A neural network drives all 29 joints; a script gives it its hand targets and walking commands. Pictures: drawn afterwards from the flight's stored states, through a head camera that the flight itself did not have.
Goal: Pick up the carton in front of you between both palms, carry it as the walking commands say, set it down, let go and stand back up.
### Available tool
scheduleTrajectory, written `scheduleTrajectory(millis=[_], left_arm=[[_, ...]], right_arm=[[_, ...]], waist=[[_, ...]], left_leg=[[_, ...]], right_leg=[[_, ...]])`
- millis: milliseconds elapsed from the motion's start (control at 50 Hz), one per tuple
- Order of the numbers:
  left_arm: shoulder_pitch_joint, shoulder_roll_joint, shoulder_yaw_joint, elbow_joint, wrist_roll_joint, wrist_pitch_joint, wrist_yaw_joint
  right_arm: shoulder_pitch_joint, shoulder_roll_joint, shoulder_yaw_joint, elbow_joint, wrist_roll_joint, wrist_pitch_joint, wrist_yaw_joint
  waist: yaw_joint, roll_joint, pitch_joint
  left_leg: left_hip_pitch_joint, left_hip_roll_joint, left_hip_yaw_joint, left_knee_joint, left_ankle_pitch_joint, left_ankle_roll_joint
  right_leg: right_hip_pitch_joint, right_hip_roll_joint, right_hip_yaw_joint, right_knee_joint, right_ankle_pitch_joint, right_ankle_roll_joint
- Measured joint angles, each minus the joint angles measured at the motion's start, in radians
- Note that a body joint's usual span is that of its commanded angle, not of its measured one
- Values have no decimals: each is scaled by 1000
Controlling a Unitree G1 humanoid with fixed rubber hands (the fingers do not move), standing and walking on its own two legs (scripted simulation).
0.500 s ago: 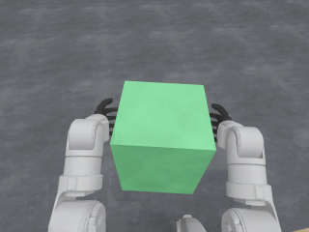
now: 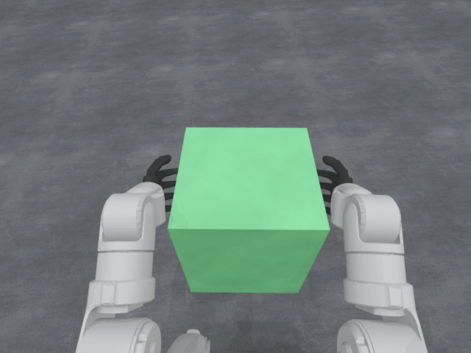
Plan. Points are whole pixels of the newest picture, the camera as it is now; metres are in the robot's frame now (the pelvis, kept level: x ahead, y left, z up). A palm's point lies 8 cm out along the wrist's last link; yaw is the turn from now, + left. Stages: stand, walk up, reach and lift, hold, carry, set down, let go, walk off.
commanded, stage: carry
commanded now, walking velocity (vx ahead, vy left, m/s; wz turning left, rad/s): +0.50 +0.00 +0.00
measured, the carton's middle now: (245, 215) +0.37 +0.01 +0.01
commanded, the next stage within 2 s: none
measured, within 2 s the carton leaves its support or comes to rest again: neither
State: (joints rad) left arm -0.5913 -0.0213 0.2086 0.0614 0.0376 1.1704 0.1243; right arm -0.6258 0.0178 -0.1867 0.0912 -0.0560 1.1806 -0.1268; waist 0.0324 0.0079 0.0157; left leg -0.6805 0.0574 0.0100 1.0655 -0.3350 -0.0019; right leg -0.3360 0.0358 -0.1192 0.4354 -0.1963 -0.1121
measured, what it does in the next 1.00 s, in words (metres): walks ahead: left foot, then right foot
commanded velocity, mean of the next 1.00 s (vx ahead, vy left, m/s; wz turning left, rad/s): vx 0.43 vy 0.00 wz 0.00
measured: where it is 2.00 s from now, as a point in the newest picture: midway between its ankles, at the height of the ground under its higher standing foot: (249, 232)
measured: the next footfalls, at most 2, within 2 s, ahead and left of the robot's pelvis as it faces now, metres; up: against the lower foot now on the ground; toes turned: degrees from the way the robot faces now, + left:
left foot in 0.26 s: +0.33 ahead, +0.14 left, +0.00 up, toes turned +8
right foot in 0.70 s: +0.60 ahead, -0.11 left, +0.00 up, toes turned -13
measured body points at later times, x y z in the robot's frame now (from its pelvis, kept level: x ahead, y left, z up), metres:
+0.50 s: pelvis +0.31 +0.05 +0.01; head +0.30 +0.05 +0.46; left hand +0.59 +0.18 +0.08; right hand +0.57 -0.12 +0.08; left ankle +0.29 +0.13 -0.74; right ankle +0.33 -0.09 -0.69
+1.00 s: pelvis +0.59 -0.01 +0.01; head +0.59 -0.03 +0.46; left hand +0.87 +0.14 +0.09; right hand +0.87 -0.16 +0.08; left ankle +0.68 +0.13 -0.70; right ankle +0.56 -0.10 -0.74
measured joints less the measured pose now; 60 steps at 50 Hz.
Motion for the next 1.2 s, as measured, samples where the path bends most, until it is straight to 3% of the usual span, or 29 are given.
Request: scheduleTrajectory(millis=[120,240,280,320,380,440,540,680,720,760,800,840,900,980,1100,1120,1160,1200], left_arm=[[39,-39,18,-78,18,1,-7],[158,-99,6,-170,73,17,-31],[210,-100,-1,-204,83,22,-39],[262,-92,-3,-223,80,27,-49],[337,-111,-15,-255,83,33,-52],[397,-120,-54,-306,89,34,-50],[441,-111,-97,-383,85,40,-47],[450,-110,-97,-401,87,63,-47],[432,-112,-99,-367,89,58,-47],[409,-115,-111,-298,97,45,-47],[408,-115,-115,-265,101,46,-46],[429,-113,-110,-272,97,46,-45],[455,-110,-103,-309,86,35,-45],[463,-109,-105,-367,75,20,-45],[437,-112,-111,-426,74,35,-45],[431,-112,-108,-429,76,40,-45],[407,-105,-88,-409,76,50,-46],[396,-102,-75,-386,81,63,-46]], right_arm=[[67,35,-14,-108,-15,3,-1],[188,76,-15,-200,-35,22,13],[226,100,-6,-208,-48,13,19],[269,130,10,-210,-70,3,21],[359,139,43,-256,-80,13,23],[424,122,68,-316,-65,21,27],[469,116,90,-392,-52,24,29],[467,116,98,-401,-62,48,35],[456,111,84,-387,-67,55,37],[455,95,68,-357,-65,57,39],[455,91,61,-329,-63,62,39],[459,107,59,-319,-69,60,39],[475,116,78,-340,-75,44,38],[482,114,97,-395,-73,27,38],[470,115,88,-468,-66,41,36],[461,116,85,-468,-67,46,37],[439,119,88,-428,-71,36,37],[419,123,84,-383,-74,38,37]], waist=[[-16,-1,-45],[-34,-7,-121],[-36,-27,-140],[-43,-43,-141],[-40,-24,-132],[-42,-17,-125],[-49,-14,-140],[-52,-1,-194],[-50,25,-200],[-35,39,-195],[-28,27,-176],[-24,20,-158],[-15,13,-137],[-9,5,-121],[-20,9,-126],[-20,13,-131],[-29,-36,-134],[-33,-54,-127]], left_leg=[[1,21,46,-293,171,-22],[182,-30,140,-634,313,-5],[247,-46,179,-662,278,37],[258,-50,193,-604,208,68],[327,-38,190,-634,174,62],[411,-38,184,-706,163,58],[540,-35,174,-784,119,39],[702,-9,161,-758,-41,-24],[692,29,148,-623,-138,-42],[569,50,100,-326,-136,-36],[420,25,56,-60,-130,-20],[300,21,53,37,-75,-6],[182,34,65,-41,12,-5],[123,40,91,-286,92,-17],[209,6,167,-611,345,-19],[247,6,182,-652,385,-3],[258,-20,205,-609,272,57],[270,-24,215,-592,214,77]], right_leg=[[154,-13,17,-113,-49,30],[305,-34,26,-116,-177,76],[275,-62,17,59,-260,93],[151,-66,50,368,-260,109],[-29,-57,56,624,-237,106],[-143,-90,45,556,-171,118],[-222,-136,26,281,-38,141],[-158,-121,-57,50,89,120],[-121,-98,-89,50,110,87],[-119,-93,-108,117,58,52],[-81,-98,-110,99,20,47],[-29,-96,-109,41,23,59],[51,-91,-105,-48,23,61],[146,-92,-96,-119,0,77],[249,-100,-90,-46,-144,130],[253,-100,-84,2,-188,141],[212,-135,-47,135,-245,162],[153,-129,-2,218,-308,169]])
